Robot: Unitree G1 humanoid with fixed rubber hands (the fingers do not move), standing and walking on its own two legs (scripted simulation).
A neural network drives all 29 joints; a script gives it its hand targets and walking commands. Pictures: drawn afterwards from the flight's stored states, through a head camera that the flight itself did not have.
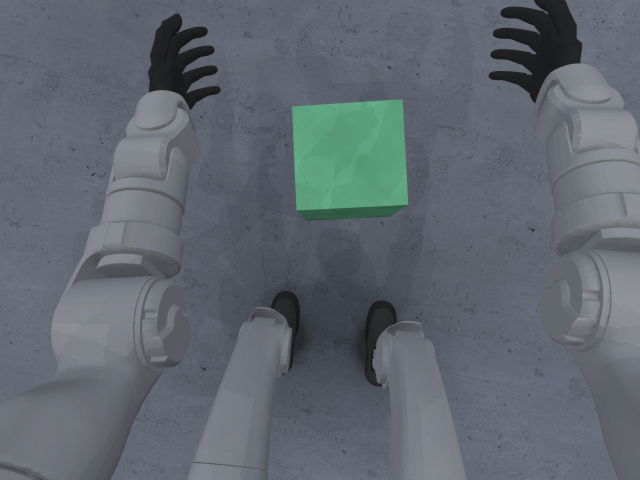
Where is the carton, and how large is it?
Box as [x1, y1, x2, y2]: [292, 99, 407, 220]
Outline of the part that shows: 402,99 292,106 296,210 307,220 389,216 407,204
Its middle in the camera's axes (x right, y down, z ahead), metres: +0.07 -0.15 +0.85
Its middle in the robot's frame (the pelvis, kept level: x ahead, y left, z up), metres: +0.53 +0.01 -0.53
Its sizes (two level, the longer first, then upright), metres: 0.210 0.200 0.250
